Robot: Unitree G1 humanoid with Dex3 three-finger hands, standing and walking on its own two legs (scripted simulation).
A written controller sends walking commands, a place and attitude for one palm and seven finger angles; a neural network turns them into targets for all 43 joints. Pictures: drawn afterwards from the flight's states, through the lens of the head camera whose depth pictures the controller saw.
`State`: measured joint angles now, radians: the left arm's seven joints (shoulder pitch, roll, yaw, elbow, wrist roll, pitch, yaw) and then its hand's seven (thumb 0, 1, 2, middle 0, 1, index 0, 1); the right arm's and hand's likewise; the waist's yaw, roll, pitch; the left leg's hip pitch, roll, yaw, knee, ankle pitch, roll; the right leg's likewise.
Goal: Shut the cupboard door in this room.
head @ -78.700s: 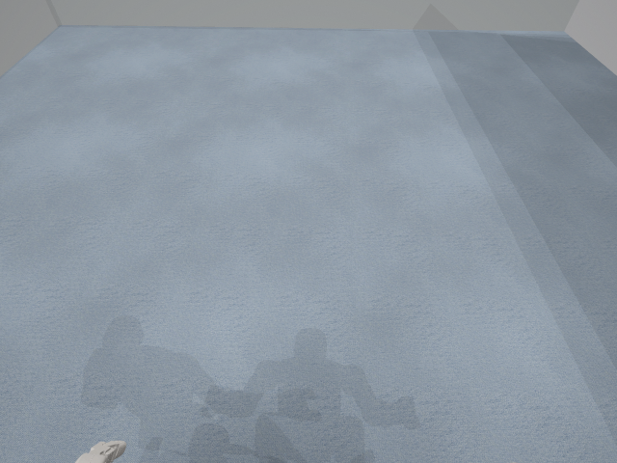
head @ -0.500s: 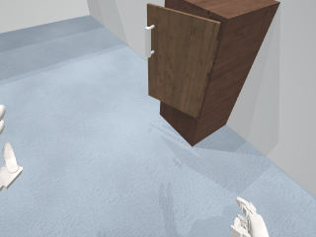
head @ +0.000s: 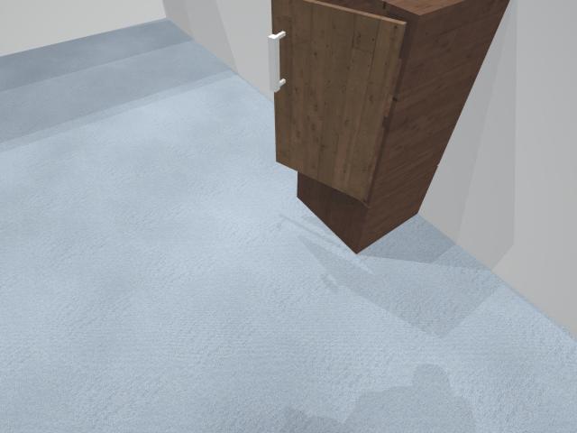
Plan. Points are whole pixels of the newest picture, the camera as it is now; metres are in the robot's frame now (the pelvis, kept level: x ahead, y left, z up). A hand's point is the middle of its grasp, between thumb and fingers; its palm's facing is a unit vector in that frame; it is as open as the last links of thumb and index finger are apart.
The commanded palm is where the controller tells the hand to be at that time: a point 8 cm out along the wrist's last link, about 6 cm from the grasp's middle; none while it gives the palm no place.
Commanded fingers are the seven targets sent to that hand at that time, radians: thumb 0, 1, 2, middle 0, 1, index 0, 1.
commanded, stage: let the arm hang, fingers relaxed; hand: left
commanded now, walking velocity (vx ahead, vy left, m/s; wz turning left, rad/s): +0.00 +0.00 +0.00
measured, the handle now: (278, 62) +1.09 +0.06 -0.01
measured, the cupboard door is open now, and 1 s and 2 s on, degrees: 19 19 19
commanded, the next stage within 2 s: look to check the result in 0.82 s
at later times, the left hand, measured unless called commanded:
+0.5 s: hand out of the picture -0.01 +0.19 -0.16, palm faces +0.02 -0.97 -0.22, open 7.3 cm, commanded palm none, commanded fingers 0.00 0.90 0.90 -0.20 -0.30 -0.20 -0.30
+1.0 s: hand out of the picture +0.02 +0.19 -0.16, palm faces +0.01 -0.97 -0.22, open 7.3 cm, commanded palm none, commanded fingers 0.00 0.90 0.90 -0.20 -0.30 -0.20 -0.30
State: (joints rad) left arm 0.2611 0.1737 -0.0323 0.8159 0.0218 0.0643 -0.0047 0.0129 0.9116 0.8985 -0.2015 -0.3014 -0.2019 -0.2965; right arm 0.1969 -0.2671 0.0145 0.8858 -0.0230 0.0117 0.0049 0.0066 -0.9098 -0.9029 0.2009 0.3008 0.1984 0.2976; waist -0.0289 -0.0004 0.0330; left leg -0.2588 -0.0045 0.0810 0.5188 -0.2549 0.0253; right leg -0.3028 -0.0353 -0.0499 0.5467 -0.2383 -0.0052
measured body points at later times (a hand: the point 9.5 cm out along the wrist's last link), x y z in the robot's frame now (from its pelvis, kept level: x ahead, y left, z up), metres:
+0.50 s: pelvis +0.00 +0.00 +0.01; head +0.00 -0.01 +0.46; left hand -0.01 +0.24 -0.15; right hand -0.02 -0.21 -0.16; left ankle +0.02 +0.10 -0.73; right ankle +0.03 -0.11 -0.73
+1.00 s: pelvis +0.01 +0.00 +0.01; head +0.02 +0.00 +0.46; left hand +0.02 +0.24 -0.14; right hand +0.01 -0.24 -0.15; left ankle +0.02 +0.10 -0.73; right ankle +0.03 -0.11 -0.73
